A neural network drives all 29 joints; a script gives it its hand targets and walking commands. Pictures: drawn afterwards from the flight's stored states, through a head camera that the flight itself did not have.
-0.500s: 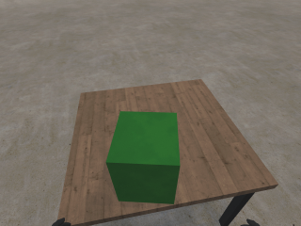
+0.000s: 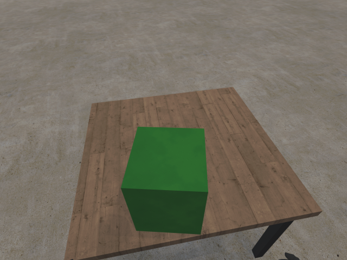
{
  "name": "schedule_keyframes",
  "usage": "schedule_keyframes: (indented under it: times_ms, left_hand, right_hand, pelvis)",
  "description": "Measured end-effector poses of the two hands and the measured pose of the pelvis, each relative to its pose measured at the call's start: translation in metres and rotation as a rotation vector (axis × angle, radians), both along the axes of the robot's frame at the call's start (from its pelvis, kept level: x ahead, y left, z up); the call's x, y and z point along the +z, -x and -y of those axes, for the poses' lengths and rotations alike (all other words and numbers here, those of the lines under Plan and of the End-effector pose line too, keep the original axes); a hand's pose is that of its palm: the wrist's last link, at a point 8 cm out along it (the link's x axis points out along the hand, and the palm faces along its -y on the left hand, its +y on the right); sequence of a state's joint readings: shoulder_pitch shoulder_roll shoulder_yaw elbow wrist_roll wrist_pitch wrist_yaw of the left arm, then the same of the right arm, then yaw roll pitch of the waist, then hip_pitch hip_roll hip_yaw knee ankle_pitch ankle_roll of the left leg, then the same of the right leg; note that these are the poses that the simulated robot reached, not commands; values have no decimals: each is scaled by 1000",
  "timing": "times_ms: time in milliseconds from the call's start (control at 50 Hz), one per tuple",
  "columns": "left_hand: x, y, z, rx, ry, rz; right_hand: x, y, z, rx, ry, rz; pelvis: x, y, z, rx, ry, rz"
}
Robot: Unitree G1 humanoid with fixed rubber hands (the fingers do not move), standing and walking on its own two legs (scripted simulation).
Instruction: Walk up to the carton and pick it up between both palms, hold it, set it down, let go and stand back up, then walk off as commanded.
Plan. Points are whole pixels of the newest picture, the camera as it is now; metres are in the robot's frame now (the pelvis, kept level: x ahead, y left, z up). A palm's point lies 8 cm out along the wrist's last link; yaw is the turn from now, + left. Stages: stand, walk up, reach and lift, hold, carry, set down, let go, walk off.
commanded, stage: stand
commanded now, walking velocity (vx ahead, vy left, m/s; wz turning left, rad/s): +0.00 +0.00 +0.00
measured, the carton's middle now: (169, 180) +0.39 +0.04 -0.08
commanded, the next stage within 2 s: walk off in 0.16 s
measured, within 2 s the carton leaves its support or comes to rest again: neither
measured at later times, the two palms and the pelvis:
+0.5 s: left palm out of the picture +0.08 +0.30 -0.09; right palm out of the picture +0.10 -0.28 -0.11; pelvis -0.02 +0.00 +0.00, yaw +0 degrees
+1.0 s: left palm out of the picture -0.04 +0.26 -0.10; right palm out of the picture +0.00 -0.34 -0.15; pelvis -0.11 -0.05 -0.02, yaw +0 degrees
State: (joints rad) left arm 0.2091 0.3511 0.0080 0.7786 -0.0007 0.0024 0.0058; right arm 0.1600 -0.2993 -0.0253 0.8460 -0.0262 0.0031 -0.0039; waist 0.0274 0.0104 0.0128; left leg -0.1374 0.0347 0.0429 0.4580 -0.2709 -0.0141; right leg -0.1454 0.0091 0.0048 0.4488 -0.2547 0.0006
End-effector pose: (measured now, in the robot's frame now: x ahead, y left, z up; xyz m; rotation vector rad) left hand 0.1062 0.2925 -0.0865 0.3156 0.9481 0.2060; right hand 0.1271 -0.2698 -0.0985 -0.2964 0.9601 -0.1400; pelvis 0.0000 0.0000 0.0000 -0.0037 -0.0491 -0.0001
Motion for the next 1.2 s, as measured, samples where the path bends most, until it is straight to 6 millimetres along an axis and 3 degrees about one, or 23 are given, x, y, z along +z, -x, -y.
schedule_keyframes:
  times_ms: [440,600,720,820,1000,1200]
  left_hand:
    - [-2,15,-1,4,-5,-23]
    - [-11,55,-6,23,-65,-117]
    - [-21,98,11,47,-117,-191]
    - [-20,125,31,65,-96,-226]
    - [-13,149,31,62,-102,-234]
    - [-27,183,1,57,-63,-174]
  right_hand:
    - [-2,13,4,0,5,-14]
    - [-25,54,26,-9,13,-104]
    - [-56,71,61,4,14,-137]
    - [-60,95,71,-7,11,-188]
    - [-52,129,71,-7,23,-233]
    - [-40,165,45,-16,68,-177]
  pelvis:
    - [0,11,1,0,-2,16]
    - [-13,38,15,1,-24,62]
    - [-33,66,40,-6,-59,47]
    - [-27,83,48,-7,-70,63]
    - [-17,112,45,-5,-62,15]
    - [-23,154,13,-5,-20,67]
